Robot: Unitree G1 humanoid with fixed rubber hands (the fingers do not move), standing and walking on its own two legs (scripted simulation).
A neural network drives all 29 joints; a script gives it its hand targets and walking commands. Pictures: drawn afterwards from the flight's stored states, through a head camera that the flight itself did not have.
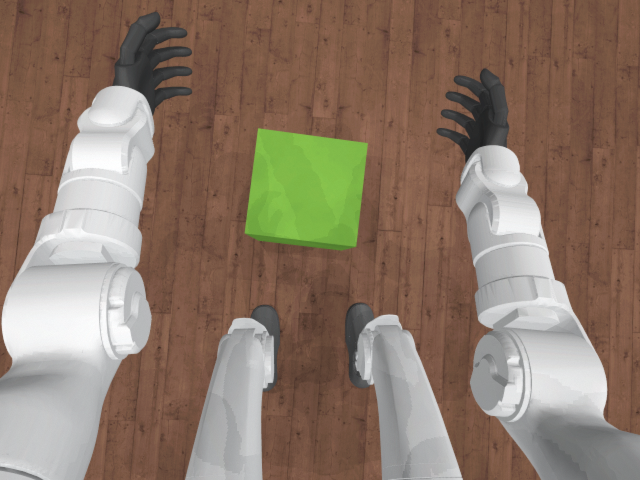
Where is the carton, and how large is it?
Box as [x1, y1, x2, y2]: [245, 128, 367, 250]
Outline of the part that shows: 258,128 245,233 258,240 341,250 355,246 367,143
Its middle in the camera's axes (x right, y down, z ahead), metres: -0.03 -0.10 +0.85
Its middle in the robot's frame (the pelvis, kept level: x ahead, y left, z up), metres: +0.48 +0.01 -0.51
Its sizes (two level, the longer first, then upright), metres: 0.210 0.200 0.250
